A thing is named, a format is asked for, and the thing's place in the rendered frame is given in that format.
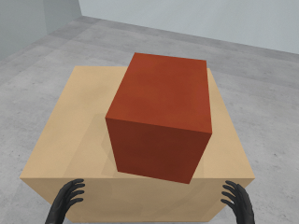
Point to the carton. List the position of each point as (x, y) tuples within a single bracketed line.
[(159, 122)]

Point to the pedestal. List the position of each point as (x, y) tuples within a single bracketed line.
[(75, 144)]

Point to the right robot hand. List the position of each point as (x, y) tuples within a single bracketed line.
[(242, 206)]

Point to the left robot hand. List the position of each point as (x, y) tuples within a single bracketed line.
[(63, 202)]

